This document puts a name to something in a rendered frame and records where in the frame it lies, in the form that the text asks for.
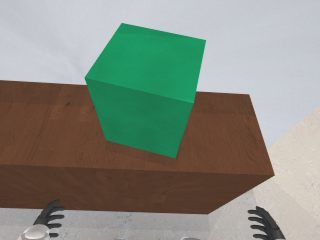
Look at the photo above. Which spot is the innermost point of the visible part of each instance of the robot right hand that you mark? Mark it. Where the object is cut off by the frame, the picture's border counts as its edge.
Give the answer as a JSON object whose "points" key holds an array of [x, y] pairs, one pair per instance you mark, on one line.
{"points": [[270, 227]]}

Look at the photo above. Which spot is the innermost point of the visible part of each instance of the pedestal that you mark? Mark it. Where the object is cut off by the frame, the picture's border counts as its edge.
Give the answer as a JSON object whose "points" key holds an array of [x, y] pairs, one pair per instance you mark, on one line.
{"points": [[52, 147]]}

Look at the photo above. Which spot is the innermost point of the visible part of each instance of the robot left hand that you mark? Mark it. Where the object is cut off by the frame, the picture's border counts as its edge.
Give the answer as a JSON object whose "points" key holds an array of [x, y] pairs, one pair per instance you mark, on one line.
{"points": [[46, 216]]}

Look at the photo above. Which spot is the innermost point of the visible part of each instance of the carton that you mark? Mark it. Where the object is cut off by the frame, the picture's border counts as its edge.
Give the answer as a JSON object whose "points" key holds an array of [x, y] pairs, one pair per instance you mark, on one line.
{"points": [[143, 87]]}

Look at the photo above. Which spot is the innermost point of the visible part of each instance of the robot left forearm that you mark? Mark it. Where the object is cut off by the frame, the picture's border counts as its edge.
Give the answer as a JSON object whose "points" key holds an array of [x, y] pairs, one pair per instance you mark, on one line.
{"points": [[36, 232]]}

